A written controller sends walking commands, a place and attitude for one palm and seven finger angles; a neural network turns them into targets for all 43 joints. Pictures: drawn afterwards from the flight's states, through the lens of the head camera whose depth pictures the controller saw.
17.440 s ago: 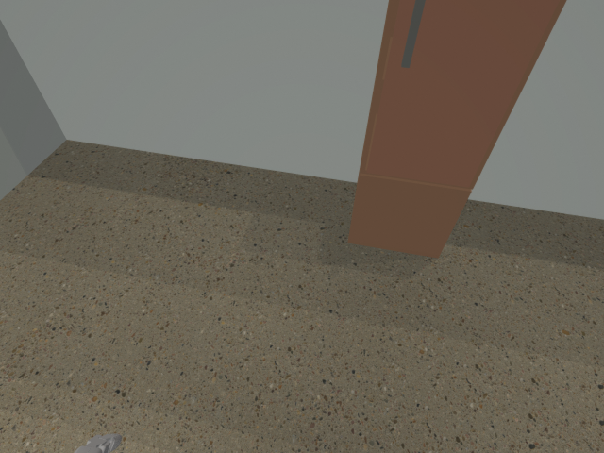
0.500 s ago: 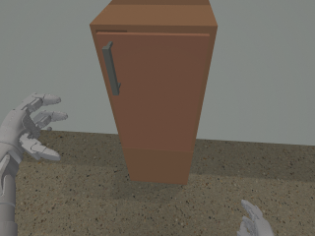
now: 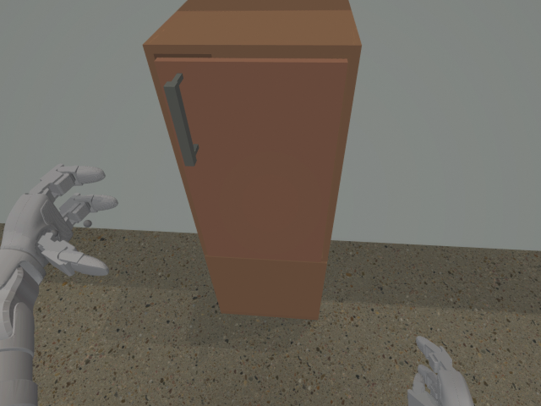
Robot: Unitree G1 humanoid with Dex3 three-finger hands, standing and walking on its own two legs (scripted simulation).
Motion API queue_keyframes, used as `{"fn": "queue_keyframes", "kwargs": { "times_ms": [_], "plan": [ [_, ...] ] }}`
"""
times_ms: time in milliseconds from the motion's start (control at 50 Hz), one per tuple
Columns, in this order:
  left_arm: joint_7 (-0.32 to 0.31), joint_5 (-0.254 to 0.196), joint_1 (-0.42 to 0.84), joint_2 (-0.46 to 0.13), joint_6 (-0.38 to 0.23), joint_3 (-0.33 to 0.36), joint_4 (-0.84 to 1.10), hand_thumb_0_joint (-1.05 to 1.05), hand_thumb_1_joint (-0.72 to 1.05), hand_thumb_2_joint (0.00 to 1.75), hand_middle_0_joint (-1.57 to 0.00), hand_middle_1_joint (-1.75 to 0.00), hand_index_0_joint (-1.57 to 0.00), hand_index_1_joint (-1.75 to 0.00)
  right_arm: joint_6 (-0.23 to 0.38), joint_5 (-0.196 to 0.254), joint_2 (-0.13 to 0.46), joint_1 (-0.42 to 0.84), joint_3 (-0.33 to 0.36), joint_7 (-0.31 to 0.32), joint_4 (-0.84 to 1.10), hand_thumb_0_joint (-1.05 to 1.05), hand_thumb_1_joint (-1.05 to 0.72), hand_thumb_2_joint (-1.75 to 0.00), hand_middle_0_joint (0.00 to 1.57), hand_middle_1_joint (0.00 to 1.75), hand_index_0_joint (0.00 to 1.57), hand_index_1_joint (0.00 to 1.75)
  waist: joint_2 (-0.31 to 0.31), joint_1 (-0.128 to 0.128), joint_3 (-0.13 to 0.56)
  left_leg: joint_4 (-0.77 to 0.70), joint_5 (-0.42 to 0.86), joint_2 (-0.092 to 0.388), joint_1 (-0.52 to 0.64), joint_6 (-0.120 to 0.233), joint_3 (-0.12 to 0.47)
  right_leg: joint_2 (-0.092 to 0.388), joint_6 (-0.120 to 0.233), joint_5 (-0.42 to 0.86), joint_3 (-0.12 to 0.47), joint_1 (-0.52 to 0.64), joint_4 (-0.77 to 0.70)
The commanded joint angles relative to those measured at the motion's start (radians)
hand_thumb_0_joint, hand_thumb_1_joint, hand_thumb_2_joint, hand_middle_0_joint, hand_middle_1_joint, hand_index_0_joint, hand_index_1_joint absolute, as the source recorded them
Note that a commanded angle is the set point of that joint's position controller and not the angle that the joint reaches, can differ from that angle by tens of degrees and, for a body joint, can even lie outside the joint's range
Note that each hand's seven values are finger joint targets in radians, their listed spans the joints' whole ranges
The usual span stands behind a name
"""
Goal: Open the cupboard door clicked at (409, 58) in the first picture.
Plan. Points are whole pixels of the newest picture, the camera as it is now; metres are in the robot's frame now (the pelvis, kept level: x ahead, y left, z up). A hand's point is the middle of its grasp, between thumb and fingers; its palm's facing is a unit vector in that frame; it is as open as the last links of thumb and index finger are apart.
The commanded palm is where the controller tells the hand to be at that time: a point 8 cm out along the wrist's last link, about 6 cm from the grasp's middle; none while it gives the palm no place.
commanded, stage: move the hooked fingers beside the handle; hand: left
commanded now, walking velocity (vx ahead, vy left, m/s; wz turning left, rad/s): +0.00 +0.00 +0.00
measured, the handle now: (184, 121) +0.58 +0.22 +0.14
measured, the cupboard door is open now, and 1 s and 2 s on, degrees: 0 0 0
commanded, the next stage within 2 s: none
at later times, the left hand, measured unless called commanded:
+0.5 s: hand (117, 180) +0.39 +0.27 +0.16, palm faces +0.01 -1.00 -0.03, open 14.0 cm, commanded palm +0.36 +0.32 +0.16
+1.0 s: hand (129, 153) +0.46 +0.28 +0.15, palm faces +0.00 -1.00 +0.00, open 14.0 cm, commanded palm +0.44 +0.34 +0.16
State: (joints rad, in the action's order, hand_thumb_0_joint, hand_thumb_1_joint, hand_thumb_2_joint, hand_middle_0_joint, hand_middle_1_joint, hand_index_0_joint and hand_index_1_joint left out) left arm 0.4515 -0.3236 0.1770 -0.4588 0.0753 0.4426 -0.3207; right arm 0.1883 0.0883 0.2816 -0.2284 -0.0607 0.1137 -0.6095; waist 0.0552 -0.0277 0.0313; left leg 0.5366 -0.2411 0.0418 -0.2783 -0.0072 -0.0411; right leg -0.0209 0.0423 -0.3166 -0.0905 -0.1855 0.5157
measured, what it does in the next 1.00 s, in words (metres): stands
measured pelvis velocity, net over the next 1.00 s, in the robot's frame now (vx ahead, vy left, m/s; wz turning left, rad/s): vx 0.01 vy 0.03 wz -0.02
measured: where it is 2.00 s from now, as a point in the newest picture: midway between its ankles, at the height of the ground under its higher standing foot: outside the picture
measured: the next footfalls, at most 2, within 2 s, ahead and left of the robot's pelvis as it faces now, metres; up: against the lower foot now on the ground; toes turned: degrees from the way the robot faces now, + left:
none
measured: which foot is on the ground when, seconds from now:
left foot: down 0.00-1.00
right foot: down 0.00-1.00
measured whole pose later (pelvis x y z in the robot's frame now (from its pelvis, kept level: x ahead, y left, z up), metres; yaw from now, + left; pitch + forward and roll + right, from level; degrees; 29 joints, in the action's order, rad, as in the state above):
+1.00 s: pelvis +0.01 +0.03 -0.01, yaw -1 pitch +8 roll -1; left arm 0.44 -0.18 0.80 -0.62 -0.12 0.42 -1.05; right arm 0.06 0.06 0.31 -0.36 -0.04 0.09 -0.66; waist 0.01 0.08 0.04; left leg 0.61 -0.28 0.03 -0.47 0.03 -0.06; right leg -0.01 0.01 -0.33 -0.07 -0.37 0.56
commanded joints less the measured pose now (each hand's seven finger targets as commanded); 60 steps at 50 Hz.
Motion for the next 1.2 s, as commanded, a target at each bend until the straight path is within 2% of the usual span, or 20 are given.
{"fn": "queue_keyframes", "kwargs": {
  "times_ms": [0, 160, 240, 320, 340, 420, 460, 520, 540, 680, 740, 780, 840, 880, 920, 960, 1000, 1020, 1140, 1180],
  "plan": [
    [-0.008, -0.014, 0.459, -0.301, -0.088, 0.056, 0.180, 0.00, -0.50, 0.30, -0.30, -1.20, -0.30, -1.20, 0.059, 0.004, 0.112, 0.099, 0.046, 0.020, 0.140, 0.00, -0.90, -0.90, 0.20, 0.30, 0.20, 0.30, 0.029, 0.032, 0.163, -0.033, 0.133, -0.047, 0.156, 0.051, 0.039, 0.023, -0.046, 0.246, 0.093, -0.089, -0.107],
    [-0.014, 0.009, 0.573, -0.298, -0.091, 0.011, 0.020, 0.00, -0.50, 0.30, -0.30, -1.20, -0.30, -1.20, 0.049, 0.004, 0.124, 0.065, 0.045, 0.023, 0.121, 0.00, -0.90, -0.90, 0.20, 0.30, 0.20, 0.30, -0.002, 0.042, 0.174, -0.042, 0.115, -0.042, 0.147, 0.052, 0.054, 0.018, -0.034, 0.214, 0.074, -0.113, -0.104],
    [-0.033, 0.025, 0.600, -0.355, -0.097, 0.054, -0.047, 0.00, -0.50, 0.30, -0.30, -1.20, -0.30, -1.20, 0.033, -0.001, 0.135, 0.033, 0.051, 0.016, 0.117, 0.00, -0.90, -0.90, 0.20, 0.30, 0.20, 0.30, -0.034, 0.030, 0.222, -0.037, 0.147, -0.038, 0.143, 0.052, 0.053, 0.014, -0.029, 0.239, 0.068, -0.086, -0.090],
    [-0.045, 0.044, 0.641, -0.349, -0.129, 0.048, -0.041, 0.00, -0.50, 0.30, -0.30, -1.20, -0.30, -1.20, 0.026, -0.006, 0.132, 0.014, 0.054, 0.006, 0.123, 0.00, -0.90, -0.90, 0.20, 0.30, 0.20, 0.30, 0.036, 0.030, 0.263, -0.037, 0.200, -0.038, 0.174, 0.050, 0.056, 0.008, -0.021, 0.287, 0.058, -0.086, -0.073],
    [-0.045, 0.037, 0.614, -0.356, -0.126, 0.060, -0.076, 0.00, -0.50, 0.30, -0.30, -1.20, -0.30, -1.20, 0.019, -0.007, 0.135, 0.005, 0.054, 0.004, 0.123, 0.00, -0.90, -0.90, 0.20, 0.30, 0.20, 0.30, -0.018, 0.027, 0.254, -0.034, 0.202, -0.035, 0.156, 0.052, 0.053, 0.006, -0.022, 0.296, 0.059, -0.074, -0.073],
    [-0.047, 0.055, 0.701, -0.322, -0.135, 0.010, -0.081, 0.00, -0.50, 0.30, -0.30, -1.20, -0.30, -1.20, 0.010, -0.007, 0.139, -0.014, 0.060, 0.002, 0.118, 0.00, -0.90, -0.90, 0.20, 0.30, 0.20, 0.30, 0.042, 0.046, 0.248, -0.041, 0.209, -0.031, 0.177, 0.049, 0.062, 0.002, -0.019, 0.279, 0.048, -0.120, -0.068],
    [-0.051, 0.054, 0.699, -0.351, -0.135, 0.039, -0.093, 0.00, -0.50, 0.30, -0.30, -1.20, -0.30, -1.20, 0.004, -0.008, 0.146, -0.027, 0.066, 0.000, 0.115, 0.00, -0.90, -0.90, 0.20, 0.30, 0.20, 0.30, 0.008, 0.042, 0.273, -0.033, 0.237, -0.028, 0.178, 0.051, 0.060, -0.001, -0.018, 0.309, 0.052, -0.102, -0.064],
    [-0.059, 0.064, 0.738, -0.321, -0.133, 0.008, -0.135, 0.00, -0.50, 0.30, -0.30, -1.20, -0.30, -1.20, -0.007, -0.010, 0.147, -0.047, 0.068, -0.001, 0.102, 0.00, -0.90, -0.90, 0.20, 0.30, 0.20, 0.30, 0.011, 0.058, 0.265, -0.032, 0.239, -0.025, 0.189, 0.049, 0.065, -0.003, -0.018, 0.295, 0.047, -0.134, -0.065],
    [-0.063, 0.062, 0.747, -0.340, -0.132, 0.018, -0.165, 0.00, -0.50, 0.30, -0.30, -1.20, -0.30, -1.20, -0.015, -0.011, 0.152, -0.057, 0.068, 0.000, 0.094, 0.00, -0.90, -0.90, 0.20, 0.30, 0.20, 0.30, -0.032, 0.061, 0.251, -0.030, 0.227, -0.023, 0.167, 0.052, 0.061, -0.003, -0.021, 0.289, 0.047, -0.132, -0.069],
    [-0.056, 0.090, 0.861, -0.426, -0.178, 0.059, -0.270, 0.00, -0.50, 0.30, -0.30, -1.20, -0.30, -1.20, -0.042, -0.018, 0.164, -0.102, 0.075, -0.005, 0.078, 0.00, -0.90, -0.90, 0.20, 0.30, 0.20, 0.30, 0.033, 0.071, 0.311, -0.003, 0.272, -0.027, 0.168, 0.051, 0.056, -0.004, -0.020, 0.336, 0.060, -0.136, -0.046],
    [-0.037, 0.090, 0.926, -0.405, -0.200, 0.021, -0.362, 0.00, -0.50, 0.30, -0.30, -1.20, -0.30, -1.20, -0.058, -0.018, 0.168, -0.122, 0.073, -0.004, 0.066, 0.00, -0.90, -0.90, 0.20, 0.30, 0.20, 0.30, -0.002, 0.097, 0.276, 0.010, 0.261, -0.025, 0.134, 0.053, 0.053, -0.006, -0.022, 0.331, 0.057, -0.164, -0.041],
    [-0.028, 0.100, 0.987, -0.422, -0.221, 0.016, -0.379, 0.00, -0.50, 0.30, -0.30, -1.20, -0.30, -1.20, -0.063, -0.020, 0.174, -0.134, 0.076, -0.004, 0.061, 0.00, -0.90, -0.90, 0.20, 0.30, 0.20, 0.30, 0.062, 0.099, 0.304, 0.016, 0.261, -0.025, 0.152, 0.049, 0.060, -0.005, -0.019, 0.319, 0.060, -0.187, -0.032],
    [-0.020, 0.099, 1.039, -0.415, -0.242, -0.002, -0.449, 0.00, -0.50, 0.30, -0.30, -1.20, -0.30, -1.20, -0.075, -0.023, 0.179, -0.158, 0.078, -0.003, 0.047, 0.00, -0.90, -0.90, 0.20, 0.30, 0.20, 0.30, 0.024, 0.116, 0.303, 0.029, 0.247, -0.024, 0.137, 0.051, 0.064, -0.007, -0.020, 0.298, 0.058, -0.208, -0.030],
    [-0.016, 0.107, 1.041, -0.468, -0.254, 0.043, -0.490, 0.00, -0.50, 0.30, -0.30, -1.20, -0.30, -1.20, -0.080, -0.028, 0.188, -0.178, 0.082, -0.006, 0.039, 0.00, -0.90, -0.90, 0.20, 0.30, 0.20, 0.30, 0.020, 0.108, 0.349, 0.037, 0.267, -0.022, 0.142, 0.050, 0.068, -0.008, -0.021, 0.319, 0.061, -0.202, -0.017],
    [-0.008, 0.113, 1.071, -0.441, -0.261, 0.007, -0.523, 0.00, -0.50, 0.30, -0.30, -1.20, -0.30, -1.20, -0.088, -0.028, 0.187, -0.185, 0.081, -0.009, 0.034, 0.00, -0.90, -0.90, 0.20, 0.30, 0.20, 0.30, 0.037, 0.122, 0.336, 0.044, 0.268, -0.023, 0.131, 0.050, 0.066, -0.007, -0.024, 0.319, 0.060, -0.224, -0.011],
    [-0.008, 0.120, 1.097, -0.505, -0.270, 0.046, -0.559, 0.00, -0.50, 0.30, -0.30, -1.20, -0.30, -1.20, -0.100, -0.029, 0.195, -0.198, 0.082, -0.010, 0.033, 0.00, -0.90, -0.90, 0.20, 0.30, 0.20, 0.30, 0.017, 0.120, 0.335, 0.050, 0.254, -0.023, 0.088, 0.054, 0.060, -0.008, -0.026, 0.323, 0.067, -0.214, -0.006],
    [-0.004, 0.129, 1.094, -0.501, -0.278, 0.039, -0.584, 0.00, -0.50, 0.30, -0.30, -1.20, -0.30, -1.20, -0.109, -0.031, 0.196, -0.211, 0.085, -0.013, 0.033, 0.00, -0.90, -0.90, 0.20, 0.30, 0.20, 0.30, 0.026, 0.124, 0.353, 0.057, 0.265, -0.022, 0.094, 0.054, 0.059, -0.009, -0.028, 0.326, 0.065, -0.226, 0.001],
    [-0.005, 0.136, 1.103, -0.540, -0.285, 0.066, -0.590, 0.00, -0.50, 0.30, -0.30, -1.20, -0.30, -1.20, -0.113, -0.035, 0.200, -0.220, 0.086, -0.014, 0.031, 0.00, -0.90, -0.90, 0.20, 0.30, 0.20, 0.30, 0.032, 0.118, 0.362, 0.061, 0.263, -0.023, 0.084, 0.052, 0.060, -0.009, -0.028, 0.323, 0.067, -0.224, 0.005],
    [0.007, 0.148, 1.175, -0.596, -0.303, 0.078, -0.668, 0.00, -0.50, 0.30, -0.30, -1.20, -0.30, -1.20, -0.144, -0.036, 0.209, -0.256, 0.084, -0.012, 0.024, 0.00, -0.90, -0.90, 0.20, 0.30, 0.20, 0.30, 0.023, 0.146, 0.348, 0.082, 0.256, -0.021, 0.033, 0.060, 0.055, -0.015, -0.032, 0.327, 0.072, -0.247, 0.014],
    [0.014, 0.163, 1.200, -0.612, -0.307, 0.075, -0.677, 0.00, -0.50, 0.30, -0.30, -1.20, -0.30, -1.20, -0.151, -0.037, 0.211, -0.271, 0.088, -0.012, 0.021, 0.00, -0.90, -0.90, 0.20, 0.30, 0.20, 0.30, 0.049, 0.153, 0.384, 0.088, 0.252, -0.020, 0.047, 0.058, 0.059, -0.016, -0.035, 0.316, 0.074, -0.262, 0.018]
  ]
}}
